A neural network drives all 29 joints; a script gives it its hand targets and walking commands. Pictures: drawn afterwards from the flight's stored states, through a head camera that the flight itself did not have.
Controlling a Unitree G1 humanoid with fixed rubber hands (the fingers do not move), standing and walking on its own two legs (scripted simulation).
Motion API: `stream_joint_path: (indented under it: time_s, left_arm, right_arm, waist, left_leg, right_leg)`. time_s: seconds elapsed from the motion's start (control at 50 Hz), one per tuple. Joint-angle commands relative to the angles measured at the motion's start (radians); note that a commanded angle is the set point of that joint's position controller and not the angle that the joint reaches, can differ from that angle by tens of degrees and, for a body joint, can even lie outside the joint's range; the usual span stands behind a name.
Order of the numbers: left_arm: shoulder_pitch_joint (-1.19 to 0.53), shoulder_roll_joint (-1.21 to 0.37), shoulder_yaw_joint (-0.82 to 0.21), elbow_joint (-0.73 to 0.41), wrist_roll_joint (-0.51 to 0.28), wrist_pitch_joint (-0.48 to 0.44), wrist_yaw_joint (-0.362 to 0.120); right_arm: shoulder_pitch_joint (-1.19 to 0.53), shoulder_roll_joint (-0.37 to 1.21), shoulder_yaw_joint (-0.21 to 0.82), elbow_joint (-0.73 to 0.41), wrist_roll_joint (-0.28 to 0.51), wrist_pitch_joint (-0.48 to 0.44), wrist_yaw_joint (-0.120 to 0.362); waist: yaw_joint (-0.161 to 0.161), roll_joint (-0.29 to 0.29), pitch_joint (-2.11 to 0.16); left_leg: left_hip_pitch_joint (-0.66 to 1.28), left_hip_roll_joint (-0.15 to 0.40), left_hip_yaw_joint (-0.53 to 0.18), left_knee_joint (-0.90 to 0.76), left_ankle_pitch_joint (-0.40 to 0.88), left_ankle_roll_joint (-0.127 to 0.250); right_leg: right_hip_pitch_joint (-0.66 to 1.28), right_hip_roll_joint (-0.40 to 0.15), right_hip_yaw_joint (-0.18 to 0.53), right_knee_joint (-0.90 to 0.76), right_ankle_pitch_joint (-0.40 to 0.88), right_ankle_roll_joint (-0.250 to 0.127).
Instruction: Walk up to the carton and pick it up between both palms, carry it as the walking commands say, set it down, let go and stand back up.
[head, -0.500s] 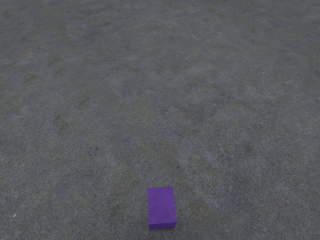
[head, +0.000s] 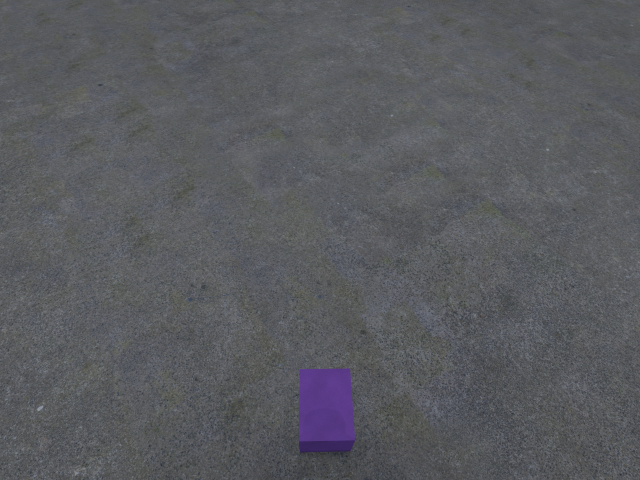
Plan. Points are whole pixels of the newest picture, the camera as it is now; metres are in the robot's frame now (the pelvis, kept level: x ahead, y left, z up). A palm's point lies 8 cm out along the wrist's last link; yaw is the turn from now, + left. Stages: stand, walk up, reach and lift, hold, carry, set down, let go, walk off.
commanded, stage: walk up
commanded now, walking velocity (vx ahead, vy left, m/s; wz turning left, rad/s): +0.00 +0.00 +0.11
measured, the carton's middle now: (325, 410) +0.37 -0.02 -0.70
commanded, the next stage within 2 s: stand in 0.80 s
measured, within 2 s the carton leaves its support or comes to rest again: neither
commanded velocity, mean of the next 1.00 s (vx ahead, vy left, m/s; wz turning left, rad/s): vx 0.00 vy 0.00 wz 0.09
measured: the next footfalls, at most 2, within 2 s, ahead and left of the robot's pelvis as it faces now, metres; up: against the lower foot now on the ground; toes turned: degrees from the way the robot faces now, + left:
none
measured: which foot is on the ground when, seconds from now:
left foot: down 0.00-1.00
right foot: down 0.00-1.00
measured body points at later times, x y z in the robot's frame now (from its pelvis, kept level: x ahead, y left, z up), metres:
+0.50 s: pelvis -0.01 +0.00 +0.00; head +0.01 +0.00 +0.45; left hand -0.05 +0.22 -0.16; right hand +0.02 -0.23 -0.16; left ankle -0.01 +0.12 -0.74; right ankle -0.02 -0.13 -0.74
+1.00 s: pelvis -0.02 +0.00 +0.00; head +0.00 +0.00 +0.45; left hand -0.05 +0.23 -0.16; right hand +0.04 -0.23 -0.16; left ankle -0.01 +0.12 -0.74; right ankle -0.02 -0.13 -0.74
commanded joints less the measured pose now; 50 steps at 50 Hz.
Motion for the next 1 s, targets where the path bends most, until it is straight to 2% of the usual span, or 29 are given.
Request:
stream_joint_path:
  time_s: [0.0, 0.2, 0.66, 0.98]
  left_arm:
    - [0.081, 0.08, 0.01, -0.003, 0.001, -0.002, 0.0]
    - [0.097, 0.073, 0.011, -0.006, 0.003, -0.004, -0.003]
    - [0.108, 0.1, 0.021, -0.054, 0.002, 0.005, 0.0]
    - [0.109, 0.103, 0.019, -0.082, 0.004, 0.009, -0.007]
  right_arm:
    - [0.057, -0.077, -0.011, -0.015, -0.001, -0.003, 0.0]
    - [0.048, -0.078, -0.014, -0.025, -0.002, -0.008, 0.002]
    - [0.05, -0.085, -0.01, -0.063, -0.005, -0.003, -0.002]
    - [0.04, -0.095, -0.006, -0.086, -0.004, -0.003, -0.003]
  waist:
    - [-0.004, -0.012, 0.027]
    - [0.001, 0.007, 0.026]
    - [-0.001, -0.001, 0.002]
    - [0.004, 0.006, -0.001]
  left_leg:
    - [-0.056, 0.095, -0.049, -0.074, 0.181, 0.018]
    - [-0.099, 0.101, -0.087, -0.112, 0.096, 0.024]
    - [-0.164, 0.081, -0.091, -0.036, 0.158, 0.025]
    - [-0.18, 0.081, -0.112, -0.051, 0.11, 0.027]
  right_leg:
    - [0.009, -0.099, 0.065, -0.087, 0.118, -0.021]
    - [0.026, -0.093, 0.053, -0.091, 0.068, -0.019]
    - [0.031, -0.109, 0.034, -0.037, 0.072, -0.032]
    - [0.022, -0.107, 0.04, -0.039, 0.033, -0.033]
